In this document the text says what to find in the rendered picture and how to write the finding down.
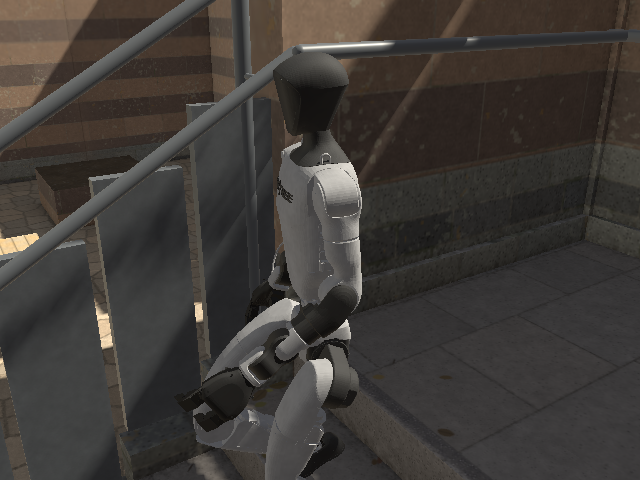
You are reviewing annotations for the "stairs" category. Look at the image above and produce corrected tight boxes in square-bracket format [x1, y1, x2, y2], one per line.
[139, 355, 465, 480]

